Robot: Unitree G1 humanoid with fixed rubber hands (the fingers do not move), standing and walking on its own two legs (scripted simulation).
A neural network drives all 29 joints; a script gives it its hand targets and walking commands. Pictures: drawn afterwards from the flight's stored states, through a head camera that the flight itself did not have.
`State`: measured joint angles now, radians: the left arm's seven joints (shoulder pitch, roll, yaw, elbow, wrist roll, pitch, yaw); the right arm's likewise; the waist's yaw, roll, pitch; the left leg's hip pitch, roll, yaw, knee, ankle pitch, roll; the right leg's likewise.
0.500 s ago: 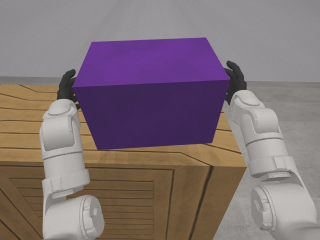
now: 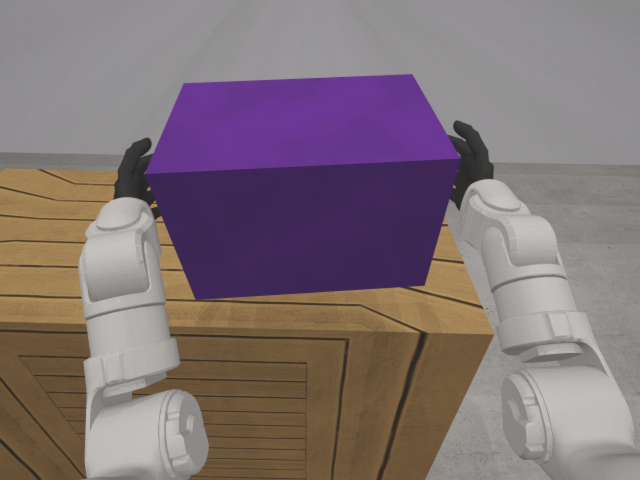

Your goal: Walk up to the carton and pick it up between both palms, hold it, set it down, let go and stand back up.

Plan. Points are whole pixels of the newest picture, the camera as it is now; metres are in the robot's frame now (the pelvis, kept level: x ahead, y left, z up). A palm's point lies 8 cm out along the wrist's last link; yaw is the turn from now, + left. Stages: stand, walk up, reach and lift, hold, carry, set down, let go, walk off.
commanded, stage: hold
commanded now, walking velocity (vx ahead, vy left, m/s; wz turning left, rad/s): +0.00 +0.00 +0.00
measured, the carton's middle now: (305, 185) +0.42 +0.02 +0.22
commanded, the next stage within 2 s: none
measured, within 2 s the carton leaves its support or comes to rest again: neither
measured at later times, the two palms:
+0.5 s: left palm (135, 206) +0.35 +0.21 +0.24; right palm (472, 186) +0.36 -0.18 +0.25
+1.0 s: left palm (135, 205) +0.36 +0.21 +0.24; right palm (472, 185) +0.36 -0.18 +0.25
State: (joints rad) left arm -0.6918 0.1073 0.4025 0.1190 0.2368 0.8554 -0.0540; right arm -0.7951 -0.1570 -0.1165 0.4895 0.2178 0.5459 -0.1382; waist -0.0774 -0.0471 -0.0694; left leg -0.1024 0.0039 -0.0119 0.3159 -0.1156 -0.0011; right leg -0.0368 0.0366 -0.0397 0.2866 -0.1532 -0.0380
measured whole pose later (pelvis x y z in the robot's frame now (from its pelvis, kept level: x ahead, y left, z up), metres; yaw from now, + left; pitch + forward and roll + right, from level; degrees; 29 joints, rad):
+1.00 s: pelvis +0.00 +0.00 +0.00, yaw +0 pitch -6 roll +0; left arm -0.70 0.11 0.40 0.13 0.23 0.85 -0.05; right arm -0.80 -0.16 -0.11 0.50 0.22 0.55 -0.14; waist -0.08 -0.05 -0.07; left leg -0.10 0.00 -0.01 0.31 -0.11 0.00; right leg -0.04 0.04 -0.04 0.28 -0.15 -0.04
